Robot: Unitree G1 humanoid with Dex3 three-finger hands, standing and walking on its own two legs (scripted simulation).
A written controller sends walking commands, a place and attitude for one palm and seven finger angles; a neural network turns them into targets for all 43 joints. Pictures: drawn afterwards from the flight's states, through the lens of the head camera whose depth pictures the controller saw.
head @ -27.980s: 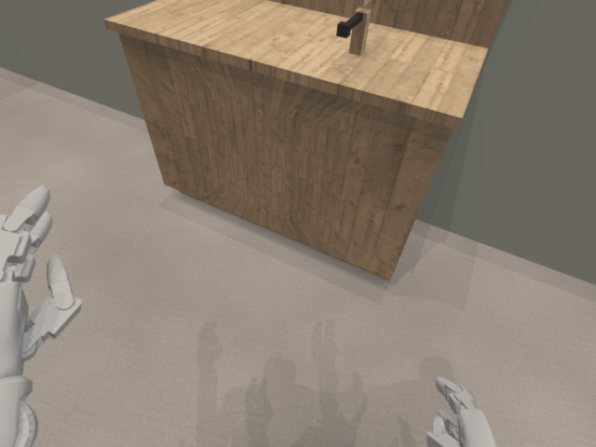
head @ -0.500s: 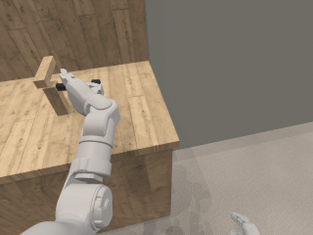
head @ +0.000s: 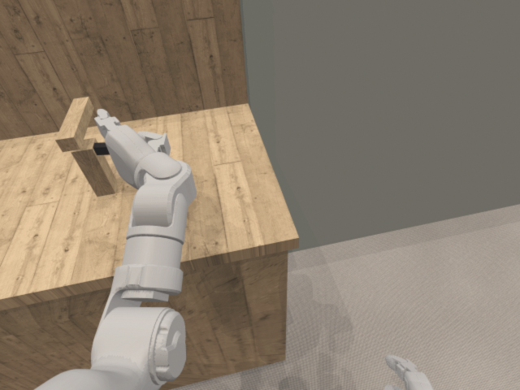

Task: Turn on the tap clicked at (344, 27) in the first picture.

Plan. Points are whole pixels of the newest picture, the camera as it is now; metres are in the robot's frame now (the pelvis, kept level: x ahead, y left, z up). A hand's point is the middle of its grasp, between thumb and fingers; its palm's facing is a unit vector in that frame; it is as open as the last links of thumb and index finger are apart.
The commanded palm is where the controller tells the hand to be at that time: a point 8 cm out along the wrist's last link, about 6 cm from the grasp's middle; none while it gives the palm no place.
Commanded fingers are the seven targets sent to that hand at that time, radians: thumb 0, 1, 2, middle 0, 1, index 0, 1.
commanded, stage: lift the hand up off the lever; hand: left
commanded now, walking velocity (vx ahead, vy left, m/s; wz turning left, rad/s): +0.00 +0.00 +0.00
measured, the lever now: (159, 146) +0.48 +0.23 +0.15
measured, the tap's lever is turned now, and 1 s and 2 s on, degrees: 77 77 77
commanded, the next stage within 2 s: draw the hand back beside the body in 0.42 s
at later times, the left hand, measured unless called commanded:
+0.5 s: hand (158, 139) +0.40 +0.19 +0.21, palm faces +0.77 -0.64 -0.06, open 7.8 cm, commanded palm +0.35 +0.21 +0.22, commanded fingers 0.00 0.90 0.90 -0.15 -0.15 -0.15 -0.15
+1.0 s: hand (118, 199) +0.29 +0.21 +0.20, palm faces +0.31 -0.93 -0.21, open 7.7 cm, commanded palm +0.26 +0.24 +0.20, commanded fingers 0.00 0.90 0.90 -0.17 -0.23 -0.17 -0.23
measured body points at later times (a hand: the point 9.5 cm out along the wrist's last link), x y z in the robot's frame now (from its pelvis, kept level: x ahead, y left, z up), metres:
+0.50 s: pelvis +0.00 +0.00 +0.00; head -0.02 -0.03 +0.45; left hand +0.36 +0.22 +0.22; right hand +0.19 -0.21 -0.11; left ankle -0.03 +0.13 -0.74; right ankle +0.00 -0.07 -0.74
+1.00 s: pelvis -0.02 +0.01 +0.01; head -0.03 -0.01 +0.45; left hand +0.27 +0.25 +0.21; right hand +0.16 -0.22 -0.10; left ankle -0.03 +0.13 -0.74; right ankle +0.00 -0.07 -0.74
